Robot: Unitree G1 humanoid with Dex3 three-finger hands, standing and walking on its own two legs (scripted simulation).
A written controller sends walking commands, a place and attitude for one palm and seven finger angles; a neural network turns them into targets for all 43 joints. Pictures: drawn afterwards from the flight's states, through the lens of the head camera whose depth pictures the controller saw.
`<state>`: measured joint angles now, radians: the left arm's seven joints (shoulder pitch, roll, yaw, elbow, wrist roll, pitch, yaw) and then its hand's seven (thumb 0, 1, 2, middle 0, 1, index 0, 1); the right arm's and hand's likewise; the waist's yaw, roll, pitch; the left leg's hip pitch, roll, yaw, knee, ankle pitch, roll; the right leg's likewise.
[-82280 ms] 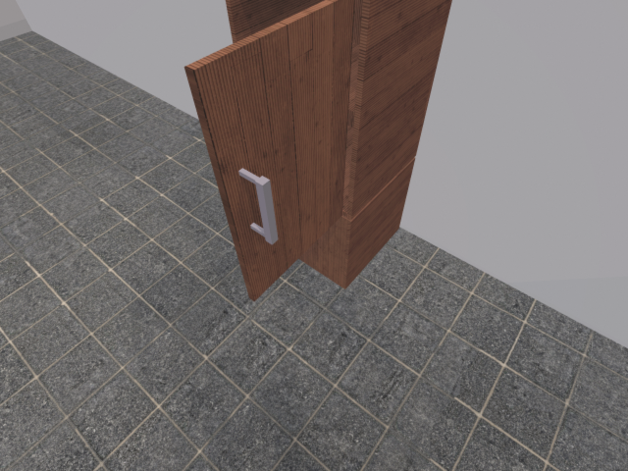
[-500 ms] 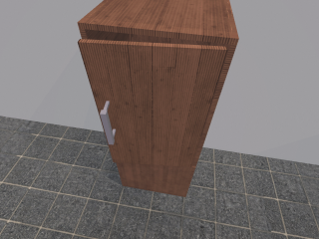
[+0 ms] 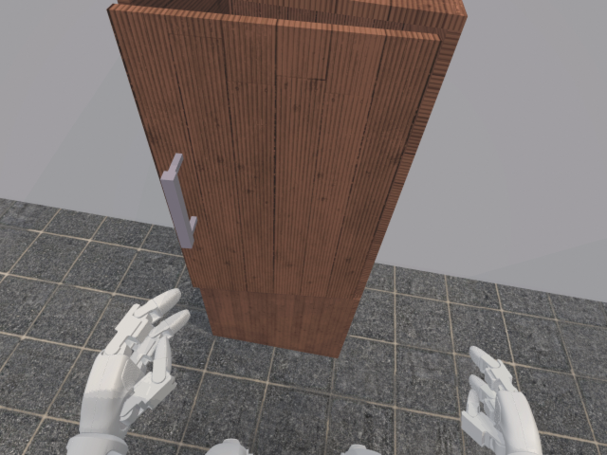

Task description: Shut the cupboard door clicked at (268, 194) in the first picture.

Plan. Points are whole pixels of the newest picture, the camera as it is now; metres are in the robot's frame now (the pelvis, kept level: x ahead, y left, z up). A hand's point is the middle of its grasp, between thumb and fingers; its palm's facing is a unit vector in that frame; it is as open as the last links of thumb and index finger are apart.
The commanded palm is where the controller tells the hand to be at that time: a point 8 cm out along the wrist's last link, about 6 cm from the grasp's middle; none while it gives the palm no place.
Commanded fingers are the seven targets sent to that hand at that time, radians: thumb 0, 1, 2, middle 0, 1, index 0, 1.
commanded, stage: raise the hand and make a fist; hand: left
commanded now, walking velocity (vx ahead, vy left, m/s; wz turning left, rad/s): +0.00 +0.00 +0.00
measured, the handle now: (182, 203) +0.48 +0.22 +0.03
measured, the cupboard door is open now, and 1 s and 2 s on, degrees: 7 7 7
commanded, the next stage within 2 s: bring the fist close to the handle in 1.58 s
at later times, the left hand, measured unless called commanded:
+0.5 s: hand (153, 392) +0.20 +0.19 -0.01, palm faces +0.02 -1.00 -0.02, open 4.2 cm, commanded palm +0.17 +0.24 +0.01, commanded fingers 0.00 0.90 0.90 -0.97 -1.14 -0.97 -1.14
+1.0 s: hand (134, 382) +0.20 +0.21 +0.03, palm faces +0.03 -1.00 -0.04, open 3.1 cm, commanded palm +0.18 +0.26 +0.03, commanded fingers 0.00 0.90 0.90 -1.30 -1.50 -1.30 -1.50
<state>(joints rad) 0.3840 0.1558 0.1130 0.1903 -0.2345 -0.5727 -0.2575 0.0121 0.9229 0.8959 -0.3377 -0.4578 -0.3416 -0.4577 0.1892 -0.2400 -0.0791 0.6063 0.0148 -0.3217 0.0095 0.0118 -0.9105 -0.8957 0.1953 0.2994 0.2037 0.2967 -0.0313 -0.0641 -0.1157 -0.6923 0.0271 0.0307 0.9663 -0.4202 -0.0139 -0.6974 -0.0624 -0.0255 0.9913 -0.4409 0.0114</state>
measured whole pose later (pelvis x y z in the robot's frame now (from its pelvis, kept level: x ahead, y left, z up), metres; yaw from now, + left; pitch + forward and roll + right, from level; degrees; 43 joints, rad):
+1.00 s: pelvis +0.00 +0.01 -0.04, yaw +1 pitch +13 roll -3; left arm 0.46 0.24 0.15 -0.12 -0.27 -0.36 -0.23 0.02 0.90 0.90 -1.23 -1.43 -1.24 -1.43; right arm 0.24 -0.21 0.02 0.45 0.03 -0.18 -0.05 0.01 -0.90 -0.90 0.20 0.30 0.21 0.30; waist 0.01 0.03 -0.16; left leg -0.93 0.04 -0.04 1.22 -0.53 0.00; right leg -0.87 -0.05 -0.08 1.16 -0.52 0.02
